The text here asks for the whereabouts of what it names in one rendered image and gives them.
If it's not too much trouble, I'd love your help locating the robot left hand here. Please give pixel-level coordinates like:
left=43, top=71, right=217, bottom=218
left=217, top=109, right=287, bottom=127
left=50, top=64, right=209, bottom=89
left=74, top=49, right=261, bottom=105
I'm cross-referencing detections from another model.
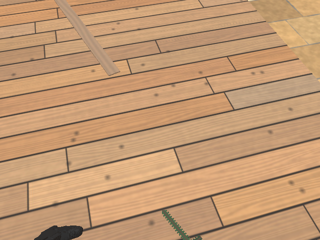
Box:
left=34, top=225, right=83, bottom=240

